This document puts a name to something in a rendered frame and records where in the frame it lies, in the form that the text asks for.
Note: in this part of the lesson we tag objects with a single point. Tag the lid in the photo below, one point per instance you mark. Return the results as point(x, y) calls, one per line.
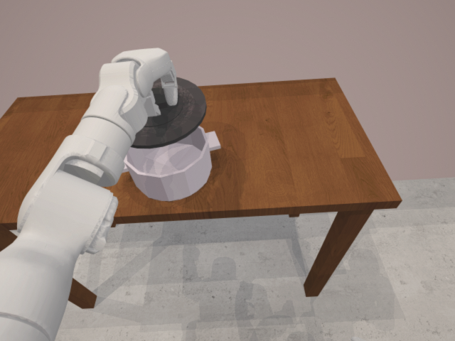
point(175, 122)

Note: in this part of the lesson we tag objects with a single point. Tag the table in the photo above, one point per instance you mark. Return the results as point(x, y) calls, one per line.
point(287, 148)

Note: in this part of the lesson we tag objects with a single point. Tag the robot left hand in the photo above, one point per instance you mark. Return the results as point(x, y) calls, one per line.
point(162, 67)

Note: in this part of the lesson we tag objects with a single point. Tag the robot left upper arm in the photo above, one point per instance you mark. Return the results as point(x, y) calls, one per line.
point(72, 216)

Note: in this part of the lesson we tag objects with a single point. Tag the left robot forearm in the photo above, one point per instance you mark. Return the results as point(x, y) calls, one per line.
point(96, 150)

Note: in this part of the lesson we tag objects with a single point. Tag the pot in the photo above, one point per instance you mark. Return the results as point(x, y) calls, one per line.
point(175, 171)

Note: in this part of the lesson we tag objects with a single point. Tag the knob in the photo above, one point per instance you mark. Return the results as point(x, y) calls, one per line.
point(159, 97)

